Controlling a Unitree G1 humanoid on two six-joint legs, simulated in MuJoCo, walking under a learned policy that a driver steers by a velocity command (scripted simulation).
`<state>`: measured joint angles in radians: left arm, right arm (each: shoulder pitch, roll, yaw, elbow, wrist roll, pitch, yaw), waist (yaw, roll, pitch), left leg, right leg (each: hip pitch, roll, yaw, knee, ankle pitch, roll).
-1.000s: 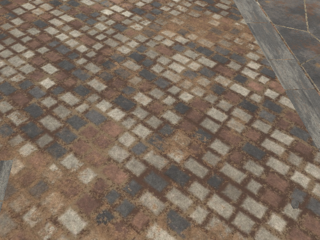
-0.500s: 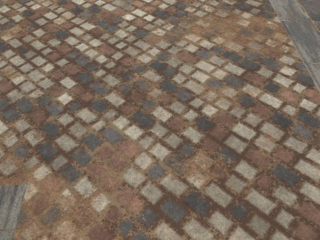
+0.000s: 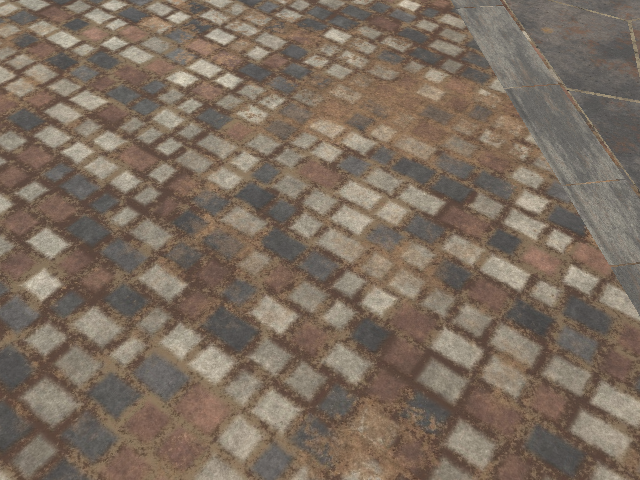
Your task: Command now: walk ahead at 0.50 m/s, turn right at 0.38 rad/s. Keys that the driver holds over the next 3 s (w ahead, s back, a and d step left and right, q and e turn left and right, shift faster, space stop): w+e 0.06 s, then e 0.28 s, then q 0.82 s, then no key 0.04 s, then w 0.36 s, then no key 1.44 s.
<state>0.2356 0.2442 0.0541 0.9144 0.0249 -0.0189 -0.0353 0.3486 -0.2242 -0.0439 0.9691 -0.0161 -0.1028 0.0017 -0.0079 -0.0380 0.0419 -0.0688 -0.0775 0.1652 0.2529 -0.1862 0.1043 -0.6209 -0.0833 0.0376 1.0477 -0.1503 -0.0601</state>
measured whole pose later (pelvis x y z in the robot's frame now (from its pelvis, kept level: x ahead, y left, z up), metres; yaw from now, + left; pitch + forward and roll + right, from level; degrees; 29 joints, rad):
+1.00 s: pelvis +0.23 +0.02 +0.00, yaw +3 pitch +1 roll -1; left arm 0.16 0.28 0.06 0.85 0.02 0.04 0.03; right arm 0.27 -0.25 -0.06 0.85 0.00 0.03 -0.02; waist 0.00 -0.03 0.05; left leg -0.19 -0.06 -0.05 0.42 -0.24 0.07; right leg -0.49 0.01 0.00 1.04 -0.41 0.03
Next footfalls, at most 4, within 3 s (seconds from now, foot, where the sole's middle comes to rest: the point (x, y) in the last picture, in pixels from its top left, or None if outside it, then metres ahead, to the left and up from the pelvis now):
0.26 right None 0.29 -0.09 -0.78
0.82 left None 0.25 0.10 -0.78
1.34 right None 0.30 -0.10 -0.78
1.80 left None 0.49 0.15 -0.78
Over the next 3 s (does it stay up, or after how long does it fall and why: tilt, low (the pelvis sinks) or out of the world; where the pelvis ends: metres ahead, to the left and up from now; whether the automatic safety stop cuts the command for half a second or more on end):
stays up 0.47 0.04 0.00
